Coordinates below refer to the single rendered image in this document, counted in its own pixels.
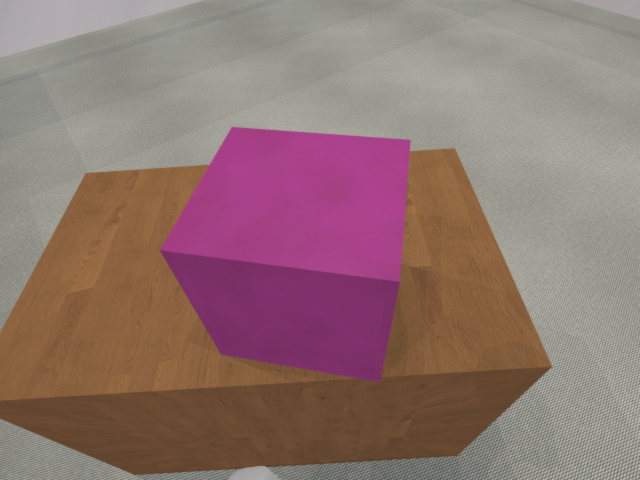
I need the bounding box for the carton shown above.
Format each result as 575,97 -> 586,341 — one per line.
160,127 -> 411,382

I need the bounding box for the pedestal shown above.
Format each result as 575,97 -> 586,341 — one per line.
0,148 -> 552,475

